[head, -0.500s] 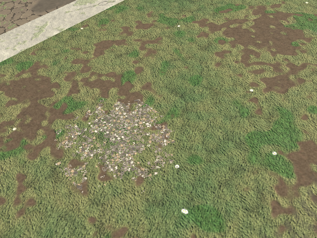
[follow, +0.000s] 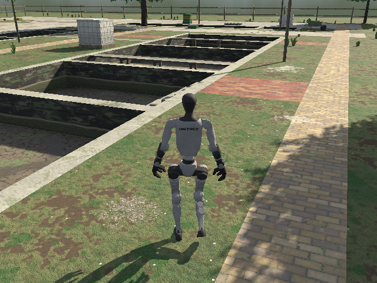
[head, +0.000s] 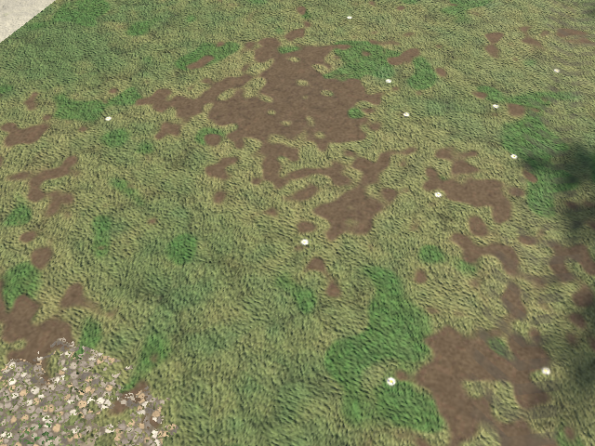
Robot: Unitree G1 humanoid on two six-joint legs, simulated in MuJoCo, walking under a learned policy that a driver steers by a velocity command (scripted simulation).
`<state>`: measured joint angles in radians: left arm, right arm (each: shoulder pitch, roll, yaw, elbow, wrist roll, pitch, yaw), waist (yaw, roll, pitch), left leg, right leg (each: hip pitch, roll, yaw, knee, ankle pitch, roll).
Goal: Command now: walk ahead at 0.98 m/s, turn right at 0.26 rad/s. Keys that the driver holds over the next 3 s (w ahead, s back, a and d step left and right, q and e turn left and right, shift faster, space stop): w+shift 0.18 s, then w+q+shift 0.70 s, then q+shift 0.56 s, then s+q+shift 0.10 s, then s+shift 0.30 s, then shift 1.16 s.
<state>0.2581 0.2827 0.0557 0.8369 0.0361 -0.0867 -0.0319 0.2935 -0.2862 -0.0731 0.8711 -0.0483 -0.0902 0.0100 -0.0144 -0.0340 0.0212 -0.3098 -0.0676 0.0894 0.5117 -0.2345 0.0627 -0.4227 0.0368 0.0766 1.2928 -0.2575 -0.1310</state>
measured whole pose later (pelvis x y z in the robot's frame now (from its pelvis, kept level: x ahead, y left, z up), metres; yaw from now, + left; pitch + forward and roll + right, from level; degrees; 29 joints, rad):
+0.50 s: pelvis +0.47 -0.04 +0.01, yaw +8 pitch +1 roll -2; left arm 0.33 0.28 0.05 0.89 0.03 -0.11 -0.01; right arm 0.28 -0.29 -0.06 0.85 -0.01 -0.04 0.03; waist 0.00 0.04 0.02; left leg -0.59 0.09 -0.01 1.27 -0.21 0.11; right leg -0.16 0.02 -0.19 0.41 -0.27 -0.05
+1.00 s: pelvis +0.90 +0.09 +0.00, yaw +35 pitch +0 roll +0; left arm 0.00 0.22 -0.02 0.61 0.06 -0.08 0.00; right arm 0.45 -0.29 -0.07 0.87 0.00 -0.04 0.01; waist -0.07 0.00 0.06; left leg -0.12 -0.23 -0.09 0.42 -0.28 0.20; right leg -0.72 -0.14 0.11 1.02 -0.22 0.07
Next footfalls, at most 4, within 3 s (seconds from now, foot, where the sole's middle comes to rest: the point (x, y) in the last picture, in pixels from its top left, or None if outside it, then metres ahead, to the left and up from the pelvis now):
0.30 right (368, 438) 0.49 -0.12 -0.77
0.76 left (272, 287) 0.88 0.09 -0.77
1.14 right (239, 176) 1.29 0.20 -0.77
1.58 left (197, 242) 1.04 0.30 -0.77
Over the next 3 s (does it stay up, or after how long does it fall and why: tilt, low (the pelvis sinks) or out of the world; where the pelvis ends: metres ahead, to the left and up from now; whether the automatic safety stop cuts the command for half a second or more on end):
stays up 1.13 0.01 0.01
